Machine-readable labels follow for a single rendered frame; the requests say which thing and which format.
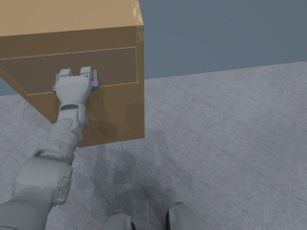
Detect cabinet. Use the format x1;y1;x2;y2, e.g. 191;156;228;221
0;0;145;148

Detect robot left upper arm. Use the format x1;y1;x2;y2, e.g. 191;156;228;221
0;156;73;230

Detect left robot hand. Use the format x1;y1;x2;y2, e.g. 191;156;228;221
56;66;94;129

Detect robot thigh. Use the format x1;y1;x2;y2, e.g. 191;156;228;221
102;214;132;230
169;204;206;230

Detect robot left forearm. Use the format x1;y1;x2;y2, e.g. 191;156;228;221
12;101;86;197

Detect right robot thigh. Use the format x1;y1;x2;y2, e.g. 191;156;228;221
169;204;206;230

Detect drawer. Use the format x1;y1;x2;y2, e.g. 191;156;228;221
0;46;137;95

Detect handle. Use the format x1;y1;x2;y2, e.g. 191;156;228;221
53;70;100;96

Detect left robot thigh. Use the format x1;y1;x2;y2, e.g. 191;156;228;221
102;214;132;230

